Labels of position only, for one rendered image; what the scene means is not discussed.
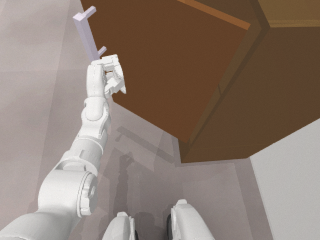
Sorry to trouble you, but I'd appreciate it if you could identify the left robot forearm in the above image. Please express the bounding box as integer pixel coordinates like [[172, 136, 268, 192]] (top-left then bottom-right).
[[38, 96, 112, 208]]

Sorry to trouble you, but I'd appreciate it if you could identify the robot thigh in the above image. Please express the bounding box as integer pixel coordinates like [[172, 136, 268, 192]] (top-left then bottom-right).
[[170, 203, 215, 240], [102, 215, 136, 240]]

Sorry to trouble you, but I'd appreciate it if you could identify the cupboard door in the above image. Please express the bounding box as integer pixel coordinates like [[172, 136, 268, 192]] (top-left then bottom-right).
[[80, 0, 251, 143]]

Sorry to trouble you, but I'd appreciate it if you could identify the left robot hand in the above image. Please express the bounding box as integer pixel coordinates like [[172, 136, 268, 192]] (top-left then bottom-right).
[[86, 54, 127, 100]]

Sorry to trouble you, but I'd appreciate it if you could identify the left robot thigh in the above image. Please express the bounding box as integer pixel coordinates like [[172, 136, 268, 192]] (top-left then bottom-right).
[[102, 215, 136, 240]]

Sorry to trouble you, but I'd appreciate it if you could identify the handle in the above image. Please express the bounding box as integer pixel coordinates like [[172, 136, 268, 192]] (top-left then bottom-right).
[[73, 6, 107, 62]]

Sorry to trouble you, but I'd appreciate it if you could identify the right robot thigh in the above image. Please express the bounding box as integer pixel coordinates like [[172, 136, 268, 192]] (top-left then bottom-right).
[[170, 203, 215, 240]]

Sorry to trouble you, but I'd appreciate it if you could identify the robot left upper arm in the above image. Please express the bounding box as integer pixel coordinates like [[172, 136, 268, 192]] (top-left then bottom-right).
[[0, 169, 98, 240]]

